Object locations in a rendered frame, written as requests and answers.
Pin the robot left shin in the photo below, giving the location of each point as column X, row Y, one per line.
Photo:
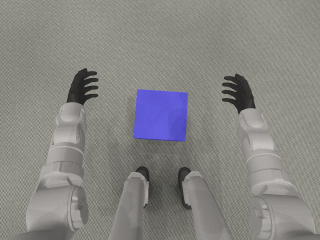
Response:
column 135, row 174

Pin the robot right upper arm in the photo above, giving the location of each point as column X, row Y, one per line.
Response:
column 281, row 217

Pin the robot right hand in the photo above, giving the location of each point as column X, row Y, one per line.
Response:
column 243, row 95

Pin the carton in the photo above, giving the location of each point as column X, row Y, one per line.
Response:
column 160, row 115

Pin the robot left upper arm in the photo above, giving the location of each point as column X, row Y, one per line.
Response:
column 56, row 213

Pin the robot left forearm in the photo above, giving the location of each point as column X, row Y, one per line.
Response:
column 66, row 151

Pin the robot right forearm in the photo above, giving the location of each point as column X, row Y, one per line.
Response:
column 266, row 172

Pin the robot left hand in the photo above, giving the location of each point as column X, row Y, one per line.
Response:
column 78, row 90

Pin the left robot foot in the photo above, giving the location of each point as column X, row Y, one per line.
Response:
column 144, row 171

